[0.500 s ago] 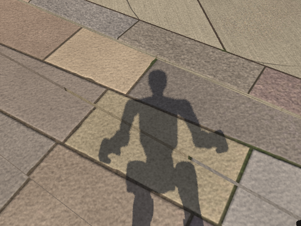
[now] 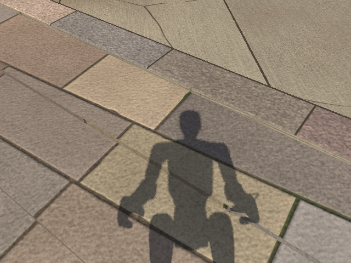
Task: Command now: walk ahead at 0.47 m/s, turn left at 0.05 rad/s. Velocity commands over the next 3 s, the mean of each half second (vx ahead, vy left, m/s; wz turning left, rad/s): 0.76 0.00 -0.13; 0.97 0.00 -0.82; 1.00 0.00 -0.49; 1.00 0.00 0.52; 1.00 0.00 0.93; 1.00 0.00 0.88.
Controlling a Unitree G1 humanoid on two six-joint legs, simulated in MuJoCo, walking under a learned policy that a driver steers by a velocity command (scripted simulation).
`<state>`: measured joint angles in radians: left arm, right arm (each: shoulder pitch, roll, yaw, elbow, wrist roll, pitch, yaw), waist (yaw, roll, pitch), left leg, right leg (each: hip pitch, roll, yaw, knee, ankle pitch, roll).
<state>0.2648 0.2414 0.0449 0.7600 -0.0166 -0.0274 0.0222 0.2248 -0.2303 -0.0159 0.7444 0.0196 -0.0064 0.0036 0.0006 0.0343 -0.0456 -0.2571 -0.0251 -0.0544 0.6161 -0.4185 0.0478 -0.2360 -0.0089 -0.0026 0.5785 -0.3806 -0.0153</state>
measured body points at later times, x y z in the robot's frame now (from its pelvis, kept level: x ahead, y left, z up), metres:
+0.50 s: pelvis +0.23 +0.06 +0.01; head +0.25 +0.06 +0.46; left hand +0.31 +0.32 -0.12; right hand +0.36 -0.21 -0.08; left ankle +0.26 +0.16 -0.72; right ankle +0.12 -0.07 -0.61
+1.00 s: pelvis +0.59 -0.03 +0.02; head +0.61 -0.04 +0.47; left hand +0.68 +0.25 -0.10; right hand +0.73 -0.31 -0.03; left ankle +0.64 +0.18 -0.58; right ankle +0.55 -0.02 -0.70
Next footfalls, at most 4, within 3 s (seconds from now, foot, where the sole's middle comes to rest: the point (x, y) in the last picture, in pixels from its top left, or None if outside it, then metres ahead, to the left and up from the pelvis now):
0.34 left None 0.30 0.16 -0.75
0.84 right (200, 251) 0.58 -0.04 -0.74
1.22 left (208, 153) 1.04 -0.10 -0.71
1.64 right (299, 127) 1.16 -0.54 -0.67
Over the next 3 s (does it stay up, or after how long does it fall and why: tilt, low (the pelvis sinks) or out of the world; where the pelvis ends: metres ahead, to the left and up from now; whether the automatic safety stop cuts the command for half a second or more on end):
stays up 2.22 -0.62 0.07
